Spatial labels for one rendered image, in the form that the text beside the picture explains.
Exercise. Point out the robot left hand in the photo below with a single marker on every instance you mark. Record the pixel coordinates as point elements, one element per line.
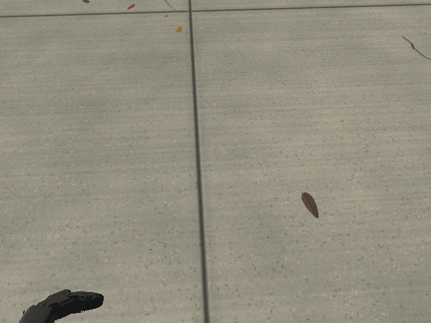
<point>61,304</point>

